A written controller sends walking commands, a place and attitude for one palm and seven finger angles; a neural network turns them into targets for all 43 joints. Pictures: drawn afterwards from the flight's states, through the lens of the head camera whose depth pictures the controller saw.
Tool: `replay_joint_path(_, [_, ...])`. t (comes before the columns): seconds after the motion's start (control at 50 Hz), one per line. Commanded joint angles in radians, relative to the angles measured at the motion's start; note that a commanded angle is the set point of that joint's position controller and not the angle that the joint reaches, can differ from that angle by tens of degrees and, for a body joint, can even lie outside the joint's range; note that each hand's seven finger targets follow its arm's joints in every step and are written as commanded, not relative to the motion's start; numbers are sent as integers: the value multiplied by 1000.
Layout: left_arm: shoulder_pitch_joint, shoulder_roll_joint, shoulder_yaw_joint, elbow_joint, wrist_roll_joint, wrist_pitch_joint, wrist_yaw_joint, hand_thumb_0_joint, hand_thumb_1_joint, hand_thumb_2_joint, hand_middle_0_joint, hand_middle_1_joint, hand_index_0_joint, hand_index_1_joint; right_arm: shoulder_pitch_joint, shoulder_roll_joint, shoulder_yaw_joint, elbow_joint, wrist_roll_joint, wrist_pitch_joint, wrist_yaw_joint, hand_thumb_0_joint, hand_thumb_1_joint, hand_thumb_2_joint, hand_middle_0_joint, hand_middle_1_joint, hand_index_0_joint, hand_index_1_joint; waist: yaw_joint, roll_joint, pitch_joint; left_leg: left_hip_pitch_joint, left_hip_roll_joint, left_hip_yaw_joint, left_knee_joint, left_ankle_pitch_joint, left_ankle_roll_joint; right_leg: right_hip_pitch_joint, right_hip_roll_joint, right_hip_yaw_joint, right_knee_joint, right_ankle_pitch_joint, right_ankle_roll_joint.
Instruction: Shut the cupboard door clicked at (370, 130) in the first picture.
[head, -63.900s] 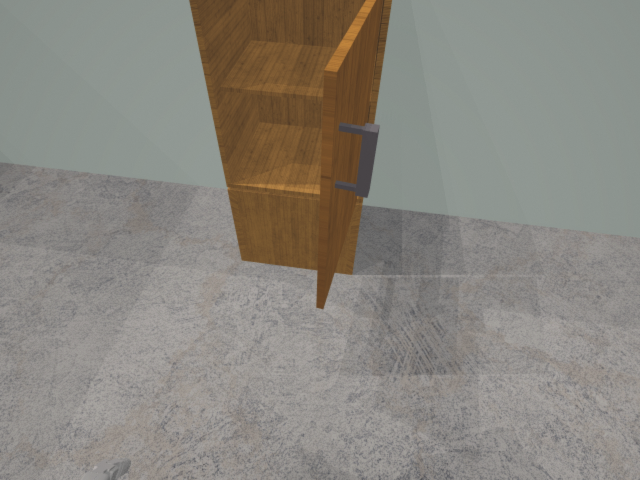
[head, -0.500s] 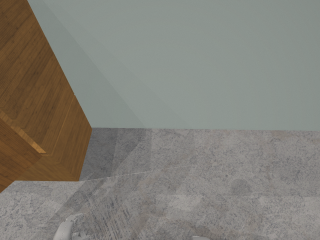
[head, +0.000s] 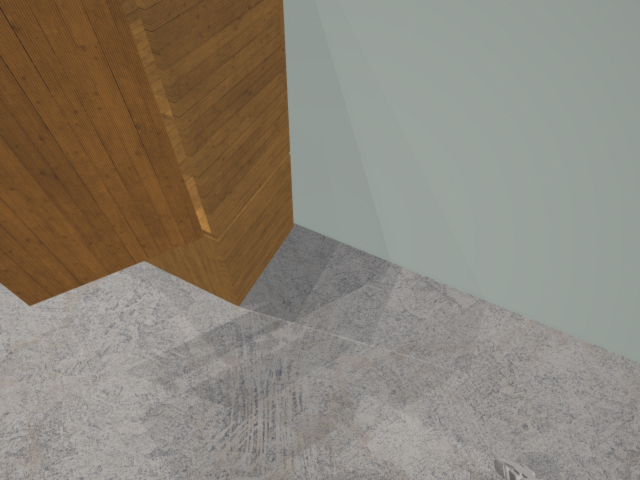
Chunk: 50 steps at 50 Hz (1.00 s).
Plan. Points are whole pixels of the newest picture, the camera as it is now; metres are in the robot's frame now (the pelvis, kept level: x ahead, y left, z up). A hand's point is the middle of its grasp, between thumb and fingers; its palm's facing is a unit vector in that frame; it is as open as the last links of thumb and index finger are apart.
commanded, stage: turn to face it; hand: left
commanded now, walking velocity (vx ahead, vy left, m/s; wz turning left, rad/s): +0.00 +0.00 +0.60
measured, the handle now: out of the picture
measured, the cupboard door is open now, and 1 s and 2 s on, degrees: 56 56 56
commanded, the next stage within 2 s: take the last steps up to it in 0.84 s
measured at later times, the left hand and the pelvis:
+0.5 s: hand out of the picture +0.02 +0.17 -0.13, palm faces +0.26 -0.92 -0.30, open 7.4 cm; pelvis -0.01 -0.04 +0.02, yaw +16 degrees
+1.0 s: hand out of the picture -0.09 +0.20 -0.15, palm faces +0.52 -0.82 -0.25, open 7.4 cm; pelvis -0.03 -0.01 +0.02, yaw +28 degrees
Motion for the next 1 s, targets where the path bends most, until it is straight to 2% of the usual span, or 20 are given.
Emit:
replay_joint_path(0.0, [-105,103,25,-156,-3,0,5,0,900,900,-200,-300,-200,-300,219,-271,-61,-11,-13,-15,-25,0,-900,-900,200,300,200,300,-102,214,-183,266,399,-391,-218,571,250,-310,55,203,394,-191,8])
replay_joint_path(0.02, [-120,98,32,-135,0,4,5,0,900,900,-200,-300,-200,-300,169,-231,-54,-24,-14,-23,-37,0,-900,-900,200,300,200,300,-93,313,-168,229,311,-384,-229,524,222,-329,65,223,398,-135,12])
replay_joint_path(0.06, [-108,122,37,-102,-4,12,-4,0,900,900,-200,-300,-200,-300,66,-191,-35,-53,-15,-21,-45,0,-900,-900,200,300,200,300,-53,278,-95,132,245,-318,-247,449,183,-301,77,250,414,-29,17])
replay_joint_path(0.14, [-69,102,33,-85,-8,10,-9,0,900,900,-200,-300,-200,-300,52,-183,-31,-59,-15,-24,-44,0,-900,-900,200,300,200,300,-30,169,-119,131,212,-311,-246,377,181,-241,113,234,291,8,24])
replay_joint_path(0.22, [-70,86,28,-98,-10,9,-9,0,900,900,-200,-300,-200,-300,32,-188,-38,-62,-20,-14,-38,0,-900,-900,200,300,200,300,-24,184,-99,41,190,-362,-252,242,178,-123,156,215,88,11,16])
replay_joint_path(0.28, [23,98,35,-81,-10,-5,-7,0,900,900,-200,-300,-200,-300,-16,-182,-43,-76,-11,-8,-35,0,-900,-900,200,300,200,300,26,194,-110,-88,147,-373,-176,192,144,86,186,200,-140,142,8])
replay_joint_path(0.3, [76,124,43,-70,-7,-15,-2,0,900,900,-200,-300,-200,-300,-27,-151,-42,-86,-4,-8,-32,0,-900,-900,200,300,200,300,55,109,-134,-177,90,-341,-91,91,103,212,139,239,-290,201,-1])
replay_joint_path(0.32, [97,212,60,-71,12,-29,7,0,900,900,-200,-300,-200,-300,0,-78,-36,-97,8,-8,-28,0,-900,-900,200,300,200,300,62,-168,-149,-326,-54,-203,157,-171,23,296,-109,519,-468,125,-74])
replay_joint_path(0.34, [69,257,58,-86,9,-26,11,0,900,900,-200,-300,-200,-300,-11,-79,-39,-109,1,-7,-27,0,-900,-900,200,300,200,300,56,-286,-116,-328,-103,-141,448,-352,-8,154,-297,699,-529,184,-182])
replay_joint_path(0.36, [14,231,47,-100,3,-24,12,0,900,900,-200,-300,-200,-300,15,-105,-45,-94,-5,0,-19,0,-900,-900,200,300,200,300,18,-178,-95,-297,-54,-188,600,-303,3,47,-279,615,-526,110,-209])
replay_joint_path(0.42, [-129,134,26,-131,-1,-28,13,0,900,900,-200,-300,-200,-300,61,-93,-47,-37,-13,16,-3,0,-900,-900,200,300,200,300,-55,-159,-40,-281,-2,-141,716,-128,-21,-16,-128,362,-473,204,-158])
replay_joint_path(0.48, [-93,124,28,-119,2,-33,16,0,900,900,-200,-300,-200,-300,63,-65,-35,-28,-4,14,3,0,-900,-900,200,300,200,300,-39,-167,-91,-260,4,-86,595,-112,-41,99,-109,229,-422,390,-153])
replay_joint_path(0.6, [52,166,48,-59,11,-31,15,0,900,900,-200,-300,-200,-300,-17,-20,-10,-41,1,-2,-5,0,-900,-900,200,300,200,300,43,-173,-128,-187,-1,-8,246,-223,-36,260,-170,198,-332,681,-189])
replay_joint_path(0.66, [36,176,57,-45,11,-28,12,0,900,900,-200,-300,-200,-300,36,-17,-5,-23,6,-15,-13,0,-900,-900,200,300,200,300,24,-172,-153,-71,-15,19,52,-160,-17,237,-176,182,-261,720,-170])
replay_joint_path(0.7, [7,153,54,-41,-4,-22,9,0,900,900,-200,-300,-200,-300,122,-52,-11,7,2,-28,-15,0,-900,-900,200,300,200,300,-31,-90,-173,136,-2,-4,-205,91,0,122,-127,112,-134,605,-88])
replay_joint_path(0.72, [15,98,44,-60,-14,-13,6,0,900,900,-200,-300,-200,-300,165,-148,-30,16,-9,-39,-20,0,-900,-900,200,300,200,300,-52,163,-206,288,188,-235,-261,352,65,-71,-17,52,35,280,-20])
replay_joint_path(0.74, [-50,38,15,-99,-13,-3,4,0,900,900,-200,-300,-200,-300,208,-224,-49,26,-12,-31,-35,0,-900,-900,200,300,200,300,-84,349,-170,312,366,-432,-260,751,187,-263,81,107,188,-209,19])
replay_joint_path(0.76, [-92,64,16,-103,-7,8,10,0,900,900,-200,-300,-200,-300,216,-214,-42,36,-17,-20,-43,0,-900,-900,200,300,200,300,-92,240,-157,236,386,-368,-238,686,241,-223,73,204,273,-197,-6])
replay_joint_path(0.86, [-48,67,24,-25,-9,17,-8,0,900,900,-200,-300,-200,-300,69,-125,-6,8,-13,-33,-67,0,-900,-900,200,300,200,300,-21,229,-96,188,230,-224,-243,614,185,-224,101,235,311,0,9])
replay_joint_path(0.98, [-52,33,11,-12,-7,2,-17,0,900,900,-200,-300,-200,-300,107,-122,-7,33,-15,-34,-61,0,-900,-900,200,300,200,300,-33,204,-107,185,210,-259,-275,311,193,-122,148,184,71,-12,2])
